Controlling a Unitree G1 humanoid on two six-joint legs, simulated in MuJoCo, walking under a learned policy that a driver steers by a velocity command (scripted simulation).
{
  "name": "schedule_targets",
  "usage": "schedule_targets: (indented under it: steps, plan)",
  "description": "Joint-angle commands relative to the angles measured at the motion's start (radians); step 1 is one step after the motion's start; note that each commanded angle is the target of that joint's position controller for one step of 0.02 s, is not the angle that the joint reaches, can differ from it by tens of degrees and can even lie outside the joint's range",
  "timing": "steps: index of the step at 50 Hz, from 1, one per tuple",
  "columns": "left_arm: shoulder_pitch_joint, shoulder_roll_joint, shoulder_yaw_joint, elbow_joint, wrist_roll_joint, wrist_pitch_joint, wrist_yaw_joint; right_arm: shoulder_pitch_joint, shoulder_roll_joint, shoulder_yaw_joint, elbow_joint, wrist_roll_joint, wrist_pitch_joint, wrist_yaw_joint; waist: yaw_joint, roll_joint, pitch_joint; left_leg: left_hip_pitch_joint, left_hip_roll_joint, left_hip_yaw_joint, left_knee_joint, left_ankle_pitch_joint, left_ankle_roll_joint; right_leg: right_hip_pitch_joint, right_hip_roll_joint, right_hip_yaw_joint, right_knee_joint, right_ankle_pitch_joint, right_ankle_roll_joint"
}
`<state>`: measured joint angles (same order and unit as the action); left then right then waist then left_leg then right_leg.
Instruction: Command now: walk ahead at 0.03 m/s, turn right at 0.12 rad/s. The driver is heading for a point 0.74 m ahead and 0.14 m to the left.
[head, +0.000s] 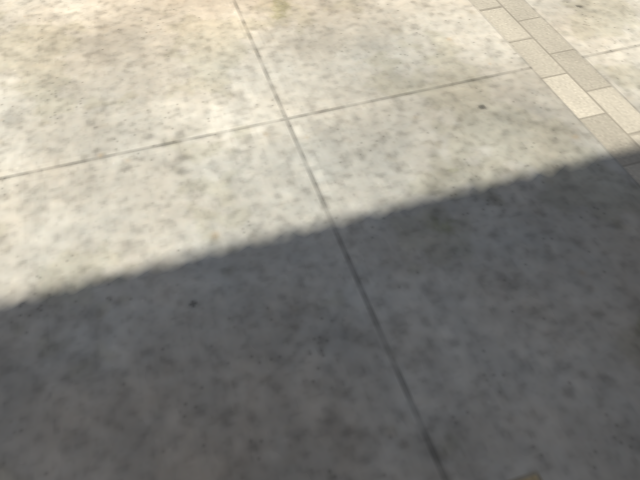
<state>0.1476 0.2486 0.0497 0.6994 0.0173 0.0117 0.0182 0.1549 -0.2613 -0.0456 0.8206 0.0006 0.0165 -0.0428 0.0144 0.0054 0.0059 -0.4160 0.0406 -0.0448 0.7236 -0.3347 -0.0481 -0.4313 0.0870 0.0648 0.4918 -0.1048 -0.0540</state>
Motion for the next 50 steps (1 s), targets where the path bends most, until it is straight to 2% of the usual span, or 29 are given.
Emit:
schedule_targets:
  steps: [1,2,3,4,5,7,9,11,12,14,17,24,33,50]
  plan:
    - [0.028,0.099,0.018,-0.033,-0.008,-0.007,0.004,0.080,-0.067,-0.019,-0.027,-0.010,-0.015,0.014,-0.032,-0.132,-0.109,0.216,-0.032,0.057,-0.238,0.106,0.047,0.037,-0.199,0.218,-0.147,-0.314,-0.081]
    - [0.054,0.080,0.012,-0.025,-0.003,-0.012,0.003,0.087,-0.105,-0.022,-0.035,-0.030,-0.018,0.017,-0.017,-0.070,-0.085,0.248,0.058,-0.039,-0.288,0.121,0.085,-0.009,-0.160,0.184,-0.081,-0.342,-0.029]
    - [0.095,0.066,0.012,-0.032,0.002,-0.021,-0.004,0.051,-0.173,-0.036,-0.045,-0.036,-0.017,0.015,0.047,0.105,-0.060,0.220,0.164,-0.147,-0.315,0.152,0.153,-0.053,-0.062,0.063,-0.002,-0.326,0.019]
    - [0.026,0.087,0.019,-0.044,0.001,-0.027,-0.004,0.041,-0.129,-0.029,-0.043,-0.042,-0.024,0.022,0.013,0.192,-0.043,0.064,0.209,-0.225,-0.410,0.011,0.200,0.048,-0.046,-0.004,0.046,-0.248,0.046]
    - [-0.007,0.096,0.024,-0.046,0.000,-0.027,-0.005,-0.020,-0.097,-0.017,-0.060,-0.042,-0.035,0.025,0.023,0.184,-0.014,0.013,0.179,-0.209,-0.425,-0.064,0.175,0.119,-0.064,0.005,0.059,-0.174,0.049]
    - [-0.019,0.075,0.024,-0.031,0.010,-0.014,-0.005,-0.003,-0.094,-0.016,-0.051,-0.029,-0.049,0.023,0.009,0.168,-0.005,-0.007,0.120,-0.142,-0.415,-0.115,0.119,0.187,-0.068,0.009,0.037,-0.095,0.049]
    - [0.004,0.061,0.022,-0.019,0.007,-0.008,-0.008,0.027,-0.084,-0.011,-0.037,-0.024,-0.052,0.017,0.014,0.144,0.013,-0.023,0.094,-0.110,-0.409,-0.153,0.097,0.223,-0.086,0.027,0.013,-0.079,0.039]
    - [0.016,0.071,0.025,-0.006,0.001,-0.010,-0.007,0.056,-0.074,-0.007,-0.031,-0.022,-0.049,0.011,0.004,0.096,0.034,-0.015,0.066,-0.079,-0.387,-0.179,0.088,0.206,-0.096,0.040,-0.006,-0.106,0.027]
    - [0.013,0.082,0.028,0.000,0.000,-0.013,-0.005,0.070,-0.072,-0.006,-0.032,-0.020,-0.048,0.009,-0.009,0.049,0.044,0.001,0.050,-0.062,-0.369,-0.164,0.085,0.181,-0.102,0.053,-0.018,-0.129,0.021]
    - [0.007,0.071,0.027,0.010,0.000,-0.020,-0.003,0.092,-0.077,-0.008,-0.028,-0.015,-0.050,0.007,-0.020,0.001,0.037,0.044,0.035,-0.042,-0.327,-0.099,0.086,0.157,-0.107,0.065,-0.032,-0.130,0.021]
    - [0.015,0.062,0.024,0.026,-0.001,-0.027,-0.001,0.109,-0.067,-0.006,-0.024,-0.013,-0.053,0.009,-0.026,-0.026,0.000,0.078,0.025,-0.028,-0.294,-0.012,0.091,0.177,-0.112,0.069,-0.020,-0.056,0.022]
    - [0.027,0.067,0.025,0.058,-0.008,-0.025,0.008,0.115,-0.051,-0.003,-0.015,-0.011,-0.051,0.018,-0.023,-0.027,-0.037,0.100,0.008,-0.006,-0.266,0.083,0.085,0.221,-0.123,0.074,0.014,0.061,0.010]
    - [0.011,0.062,0.025,0.110,-0.012,-0.016,0.016,0.128,-0.047,-0.003,0.014,-0.009,-0.050,0.016,-0.019,-0.003,-0.016,0.092,0.003,-0.004,-0.284,0.085,0.082,0.243,-0.120,0.068,0.019,0.076,0.013]
    - [-0.007,0.058,0.021,0.260,-0.016,-0.008,0.024,0.172,-0.039,0.002,0.096,-0.007,-0.053,0.012,-0.016,-0.006,0.016,0.108,-0.002,0.000,-0.335,0.070,0.085,0.265,-0.111,0.049,-0.015,0.056,0.029]
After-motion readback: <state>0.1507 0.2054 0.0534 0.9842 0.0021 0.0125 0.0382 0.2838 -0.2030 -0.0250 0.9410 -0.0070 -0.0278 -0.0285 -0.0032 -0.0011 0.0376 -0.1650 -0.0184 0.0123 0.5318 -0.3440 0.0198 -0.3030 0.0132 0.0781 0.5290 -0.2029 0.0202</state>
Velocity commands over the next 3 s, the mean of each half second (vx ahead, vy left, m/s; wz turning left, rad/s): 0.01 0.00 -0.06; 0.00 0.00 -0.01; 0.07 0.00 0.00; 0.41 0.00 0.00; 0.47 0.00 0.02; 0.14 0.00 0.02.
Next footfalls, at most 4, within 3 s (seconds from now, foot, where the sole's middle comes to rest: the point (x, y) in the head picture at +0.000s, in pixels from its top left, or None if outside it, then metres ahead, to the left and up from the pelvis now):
0.04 left None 0.05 0.15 -0.77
2.08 left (278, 450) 0.53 0.13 -0.77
2.60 right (378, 329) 0.82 -0.09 -0.77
2.92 left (274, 350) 0.76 0.15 -0.77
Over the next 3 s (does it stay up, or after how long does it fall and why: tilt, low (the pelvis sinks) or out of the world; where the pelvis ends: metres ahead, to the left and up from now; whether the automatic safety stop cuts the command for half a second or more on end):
stays up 0.72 0.01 0.00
